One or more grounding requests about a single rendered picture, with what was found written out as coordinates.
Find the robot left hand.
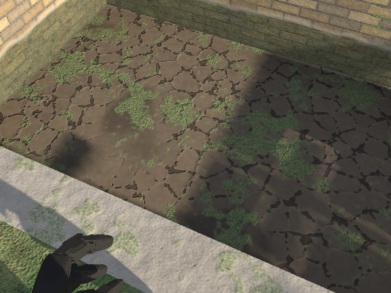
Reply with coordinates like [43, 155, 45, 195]
[30, 233, 123, 293]

